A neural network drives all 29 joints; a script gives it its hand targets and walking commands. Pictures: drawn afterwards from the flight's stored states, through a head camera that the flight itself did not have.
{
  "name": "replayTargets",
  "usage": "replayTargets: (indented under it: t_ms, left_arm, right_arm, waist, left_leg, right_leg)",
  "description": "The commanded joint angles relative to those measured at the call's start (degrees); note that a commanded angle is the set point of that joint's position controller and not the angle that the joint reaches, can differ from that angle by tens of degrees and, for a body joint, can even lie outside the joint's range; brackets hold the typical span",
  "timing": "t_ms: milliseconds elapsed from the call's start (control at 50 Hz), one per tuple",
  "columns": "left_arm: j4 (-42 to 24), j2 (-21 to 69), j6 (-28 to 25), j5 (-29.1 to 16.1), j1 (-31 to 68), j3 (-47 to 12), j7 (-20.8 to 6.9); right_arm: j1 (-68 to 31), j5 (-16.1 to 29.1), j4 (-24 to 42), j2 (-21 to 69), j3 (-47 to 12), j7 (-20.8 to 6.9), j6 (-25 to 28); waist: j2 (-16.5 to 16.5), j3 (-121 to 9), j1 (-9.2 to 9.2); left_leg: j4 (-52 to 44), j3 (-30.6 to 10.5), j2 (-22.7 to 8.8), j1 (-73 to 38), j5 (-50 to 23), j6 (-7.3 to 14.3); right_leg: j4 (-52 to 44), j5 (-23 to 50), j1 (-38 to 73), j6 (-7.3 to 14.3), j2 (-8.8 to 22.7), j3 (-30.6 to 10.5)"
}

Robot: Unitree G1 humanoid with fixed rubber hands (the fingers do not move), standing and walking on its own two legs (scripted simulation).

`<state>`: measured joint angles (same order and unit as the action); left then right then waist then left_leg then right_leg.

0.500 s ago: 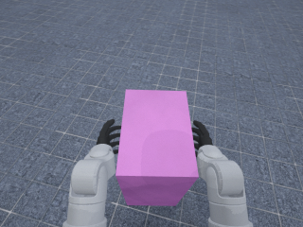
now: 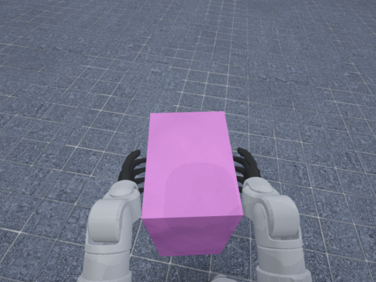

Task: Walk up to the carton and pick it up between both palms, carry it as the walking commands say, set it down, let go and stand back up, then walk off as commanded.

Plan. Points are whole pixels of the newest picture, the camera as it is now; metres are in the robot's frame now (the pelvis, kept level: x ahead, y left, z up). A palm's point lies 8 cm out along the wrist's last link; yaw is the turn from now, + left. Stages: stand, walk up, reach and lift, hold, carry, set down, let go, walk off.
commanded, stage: carry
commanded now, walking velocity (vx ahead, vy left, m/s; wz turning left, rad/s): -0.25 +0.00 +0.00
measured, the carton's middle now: (189, 191) +0.31 +0.00 +0.02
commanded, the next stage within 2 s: none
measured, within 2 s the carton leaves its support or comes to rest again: neither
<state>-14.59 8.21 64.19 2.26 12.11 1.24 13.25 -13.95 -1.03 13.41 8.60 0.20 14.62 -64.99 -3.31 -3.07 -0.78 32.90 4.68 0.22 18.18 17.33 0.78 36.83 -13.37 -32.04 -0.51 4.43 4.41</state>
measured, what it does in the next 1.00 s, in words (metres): walks backwards: right foot, then left foot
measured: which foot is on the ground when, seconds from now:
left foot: down 0.00-0.30, up 0.32-0.58, down 0.60-1.00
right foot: up 0.00-0.26, down 0.28-1.00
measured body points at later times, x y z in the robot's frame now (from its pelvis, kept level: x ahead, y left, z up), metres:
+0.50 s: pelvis -0.19 -0.02 +0.01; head -0.19 -0.03 +0.46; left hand +0.11 +0.08 +0.09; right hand +0.09 -0.16 +0.08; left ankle -0.18 +0.11 -0.68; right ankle -0.15 -0.12 -0.73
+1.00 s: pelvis -0.28 -0.01 +0.00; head -0.31 -0.01 +0.45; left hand +0.01 +0.11 +0.08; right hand +0.01 -0.13 +0.08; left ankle -0.23 +0.10 -0.73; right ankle -0.18 -0.12 -0.73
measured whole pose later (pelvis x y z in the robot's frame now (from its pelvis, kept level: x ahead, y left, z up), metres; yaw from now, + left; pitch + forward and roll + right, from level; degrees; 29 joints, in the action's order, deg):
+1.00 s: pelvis -0.28 -0.01 +0.00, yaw +1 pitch +1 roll +0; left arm -8.9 8.5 65.7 1.5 13.4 0.9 14.0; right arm -12.8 -2.8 10.6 8.3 1.4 13.1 -66.5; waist 0.4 -5.6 0.3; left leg 34.0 4.3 -1.7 22.2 13.1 0.6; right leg 31.5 -8.9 -24.8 1.1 3.6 7.7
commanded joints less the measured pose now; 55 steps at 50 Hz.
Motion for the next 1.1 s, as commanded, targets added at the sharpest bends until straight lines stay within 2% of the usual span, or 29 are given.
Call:
replayTargets:
  t_ms: [0,20,60,100,180,220,240,260,280,300,320,340,360,400,440,500,540,560,580,600,620,660,700,720,740,760,800,860,1080]
  left_arm:
    - [-10.02,59.19,-1.56,-15.08,23.02,-28.89,-7.53]
    - [-10.08,60.11,-1.65,-16.34,23.83,-29.91,-7.77]
    - [-10.41,60.48,-1.64,-18.22,25.06,-31.91,-8.00]
    - [-10.37,59.98,-1.79,-18.85,25.02,-32.24,-7.96]
    - [-8.22,58.30,-1.02,-17.67,21.74,-30.92,-7.28]
    - [-6.37,58.01,-0.56,-16.53,19.10,-29.32,-7.12]
    - [-5.34,57.90,-0.48,-15.85,18.01,-28.37,-7.18]
    - [-4.46,57.60,-0.54,-15.11,17.57,-27.42,-7.39]
    - [-3.51,57.54,-0.74,-14.37,17.07,-26.53,-7.63]
    - [-2.68,58.59,-1.57,-13.81,16.35,-25.50,-7.43]
    - [-4.85,59.95,-1.75,-14.14,17.96,-25.79,-7.86]
    - [-5.94,59.95,-1.94,-13.36,17.87,-24.94,-7.99]
    - [-6.63,59.61,-2.13,-12.41,18.02,-24.55,-7.95]
    - [-7.14,58.90,-2.26,-11.49,17.57,-23.43,-7.58]
    - [-7.29,57.19,-2.31,-11.23,17.85,-22.55,-7.08]
    - [-5.74,54.90,-1.70,-10.78,15.48,-21.87,-6.41]
    - [-4.68,54.49,-1.29,-10.93,15.10,-22.34,-5.97]
    - [-4.27,54.26,-1.11,-11.03,14.88,-22.76,-5.89]
    - [-3.48,54.20,-0.98,-10.90,14.67,-23.09,-5.81]
    - [-4.25,55.41,-1.01,-11.91,15.51,-24.65,-6.32]
    - [-6.33,56.23,-1.22,-13.26,19.72,-26.39,-6.67]
    - [-7.58,57.60,-1.16,-14.97,23.66,-28.24,-7.21]
    - [-7.47,58.05,-0.99,-16.87,25.50,-29.49,-7.63]
    - [-7.33,57.89,-0.88,-17.39,25.82,-29.88,-7.73]
    - [-6.69,57.71,-0.71,-17.45,25.41,-29.89,-7.85]
    - [-5.82,57.81,-0.68,-17.22,24.79,-29.57,-7.91]
    - [-5.21,57.80,-0.72,-16.81,24.76,-28.67,-7.96]
    - [-3.79,57.65,-0.61,-15.79,23.93,-26.89,-7.90]
    - [-1.85,57.43,-1.10,-12.52,22.21,-23.56,-7.04]
  right_arm:
    - [-17.44,12.47,9.40,56.58,-24.04,-9.35,2.31]
    - [-17.05,12.01,9.72,56.63,-23.59,-9.37,2.55]
    - [-14.84,10.70,9.18,56.05,-22.00,-9.04,2.93]
    - [-14.44,9.83,10.26,54.79,-21.14,-8.61,3.48]
    - [-12.75,8.74,9.82,52.77,-20.72,-7.75,2.94]
    - [-12.86,9.16,9.44,52.89,-21.71,-7.61,2.43]
    - [-12.80,9.43,8.92,52.91,-22.36,-7.61,2.18]
    - [-13.31,9.80,8.61,53.11,-23.13,-7.67,2.09]
    - [-13.82,9.87,8.49,53.43,-23.77,-7.70,2.00]
    - [-18.48,11.37,12.09,53.41,-25.90,-8.17,1.92]
    - [-20.85,12.93,12.35,55.84,-27.14,-8.57,2.28]
    - [-22.55,14.59,12.32,57.96,-28.87,-8.98,2.41]
    - [-23.90,15.52,12.61,58.71,-29.95,-9.37,2.52]
    - [-24.29,16.78,12.82,59.00,-30.95,-9.53,2.47]
    - [-24.44,17.20,12.25,58.29,-31.04,-9.23,2.14]
    - [-21.76,16.10,9.88,56.36,-29.81,-8.51,1.21]
    - [-19.23,14.87,8.09,55.45,-28.29,-8.20,0.71]
    - [-18.28,14.22,7.39,55.12,-27.25,-8.15,0.54]
    - [-17.67,13.64,6.39,54.83,-26.15,-8.21,0.39]
    - [-17.20,12.54,5.34,54.54,-24.72,-8.44,0.89]
    - [-17.87,12.42,5.53,55.12,-24.12,-8.62,1.39]
    - [-17.94,10.98,5.32,55.90,-23.11,-8.50,1.70]
    - [-16.72,9.37,4.34,55.51,-21.23,-7.97,1.88]
    - [-15.84,8.69,3.79,55.08,-20.28,-7.68,1.96]
    - [-14.91,7.98,3.21,54.70,-19.58,-7.41,2.01]
    - [-14.76,7.60,3.31,54.41,-19.46,-7.31,1.95]
    - [-16.53,8.10,4.05,54.83,-20.28,-7.40,1.75]
    - [-18.74,9.17,4.64,55.44,-21.68,-7.60,1.46]
    - [-22.64,12.14,4.50,56.95,-24.55,-8.85,1.26]
  waist:
    - [14.04,-13.57,0.40]
    - [10.89,-13.55,0.86]
    - [12.77,-15.15,1.11]
    - [14.00,-16.89,0.95]
    - [16.94,-19.29,-0.31]
    - [16.19,-20.83,0.15]
    - [14.54,-21.23,0.41]
    - [9.66,-20.28,0.28]
    - [-0.96,-19.48,0.73]
    - [-15.89,-17.36,1.69]
    - [-11.24,-14.97,1.30]
    - [-5.42,-14.27,1.28]
    - [-2.63,-14.25,1.06]
    - [-3.41,-14.29,0.89]
    - [-5.20,-15.80,1.34]
    - [-8.27,-17.70,2.17]
    - [-7.55,-19.12,1.40]
    - [-5.66,-20.19,1.36]
    - [-2.13,-20.62,1.53]
    - [9.94,-19.46,1.45]
    - [14.14,-16.22,1.14]
    - [11.81,-14.19,1.05]
    - [11.14,-13.68,1.23]
    - [11.29,-14.18,1.16]
    - [10.80,-15.06,1.13]
    - [8.90,-15.03,1.20]
    - [5.16,-13.31,1.17]
    - [2.21,-12.96,1.01]
    - [2.07,-15.05,1.14]
  left_leg:
    - [-13.12,-19.03,-24.47,-2.40,-28.42,11.23]
    - [-11.50,-14.28,-21.40,-2.00,-26.22,10.31]
    - [-7.77,-7.40,-16.92,-5.20,-30.32,7.61]
    - [-6.76,-7.30,-15.87,-7.76,-31.51,6.65]
    - [-9.72,-12.70,-16.85,-10.29,-28.20,7.25]
    - [-9.23,-12.92,-15.93,-9.65,-23.44,6.11]
    - [-8.95,-11.86,-14.57,-6.15,-18.13,4.12]
    - [-6.58,-10.50,-12.36,0.17,-12.13,1.95]
    - [-1.28,-6.69,-7.82,10.08,-5.07,-0.30]
    - [9.39,0.06,-3.96,15.83,8.36,-2.17]
    - [22.27,-1.51,-3.18,15.48,10.21,-2.70]
    - [28.24,-3.46,-2.85,14.90,7.87,-2.39]
    - [30.55,-4.07,-3.61,13.42,4.83,-2.40]
    - [27.89,-2.46,-3.70,14.40,2.81,-3.03]
    - [19.43,-0.62,-2.24,12.14,5.26,-3.21]
    - [7.77,1.08,-0.52,8.53,9.14,-2.68]
    - [-6.22,2.13,-0.18,2.30,4.89,-2.13]
    - [-11.37,1.00,-1.88,-3.01,1.06,-2.16]
    - [-13.81,-2.84,-5.77,-8.60,-1.20,-1.91]
    - [-13.19,-13.62,-14.13,-9.48,-7.19,0.24]
    - [-14.97,-16.19,-17.64,-6.34,-6.33,2.64]
    - [-15.56,-12.83,-16.97,-1.11,-2.58,3.33]
    - [-13.15,-7.36,-12.64,0.44,-1.68,1.59]
    - [-12.20,-6.65,-11.64,0.22,-1.92,1.00]
    - [-11.47,-6.69,-10.97,0.82,-1.72,0.70]
    - [-10.81,-6.56,-10.11,2.05,3.78,0.38]
    - [-9.12,-6.73,-8.72,3.44,9.50,0.15]
    - [-7.26,-6.33,-6.80,4.16,8.64,0.14]
    - [-6.70,-5.71,-5.33,4.77,7.37,0.63]
  right_leg:
    - [29.39,-16.21,-1.20,-0.44,-3.10,-1.69]
    - [33.78,-13.48,-1.92,0.10,-2.89,-2.78]
    - [32.28,-10.38,-2.31,-0.15,-3.17,-1.79]
    - [25.12,-12.29,0.29,-0.97,-4.00,-0.05]
    - [7.21,-16.16,7.18,-1.13,-5.77,1.90]
    - [-5.80,-10.65,13.28,-0.64,-6.01,2.95]
    - [-13.44,-6.77,19.23,-0.20,-5.02,3.07]
    - [-17.26,-5.23,24.90,-0.12,-1.11,-1.46]
    - [-19.26,-3.38,29.73,1.75,6.68,-11.62]
    - [-19.67,7.47,23.61,7.96,18.73,-21.92]
    - [-19.77,13.69,19.26,10.18,18.54,-18.87]
    - [-20.18,9.65,16.67,10.76,16.71,-15.76]
    - [-19.65,3.46,15.01,9.49,14.15,-11.75]
    - [-17.31,3.32,18.12,7.87,11.04,-8.08]
    - [-16.56,4.87,20.72,6.94,9.88,-8.34]
    - [-16.64,8.28,24.57,8.03,10.58,-11.04]
    - [-14.24,10.10,25.23,6.77,9.93,-10.76]
    - [-12.75,9.52,22.98,4.81,9.17,-10.09]
    - [-10.07,9.22,18.60,2.86,8.07,-8.81]
    - [-5.93,2.93,11.61,-0.06,3.68,-3.84]
    - [-3.87,-2.80,8.49,-1.01,1.12,0.03]
    - [-0.31,-3.83,11.61,-1.40,-0.04,2.14]
    - [-4.45,-0.13,14.66,-1.33,0.04,2.69]
    - [-6.29,0.84,16.15,-1.50,0.46,2.55]
    - [-7.08,1.31,17.98,-1.33,1.40,1.58]
    - [-7.86,0.44,17.44,-0.70,2.58,-0.48]
    - [-11.29,-7.05,13.93,0.42,4.06,-3.71]
    - [-13.91,-12.50,12.58,1.14,4.39,-5.10]
    - [-14.53,-13.81,14.58,2.06,3.99,-4.84]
